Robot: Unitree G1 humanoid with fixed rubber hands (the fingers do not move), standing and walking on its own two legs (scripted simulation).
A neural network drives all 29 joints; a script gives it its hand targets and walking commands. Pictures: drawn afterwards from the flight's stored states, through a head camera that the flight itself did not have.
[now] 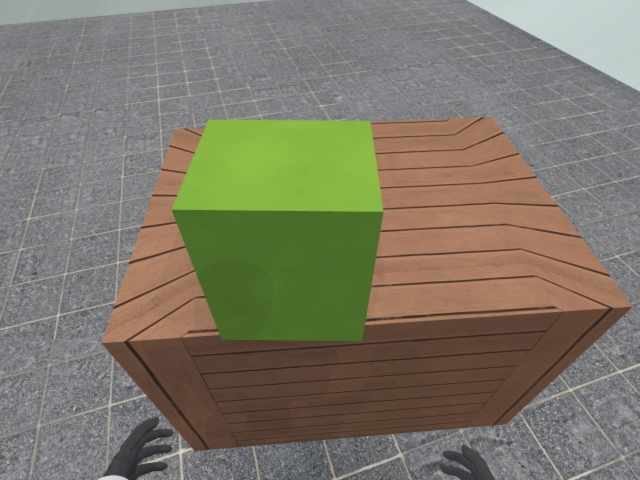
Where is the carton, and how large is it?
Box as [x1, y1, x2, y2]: [172, 120, 383, 340]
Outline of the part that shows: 208,120 172,207 172,211 221,339 361,340 383,212 370,122 313,120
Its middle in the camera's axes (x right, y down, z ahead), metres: -0.05 +0.00 +0.60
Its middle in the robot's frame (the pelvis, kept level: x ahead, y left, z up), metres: +0.45 +0.07 +0.04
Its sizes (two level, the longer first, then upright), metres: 0.235 0.193 0.294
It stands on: a pedestal, 0.64 m high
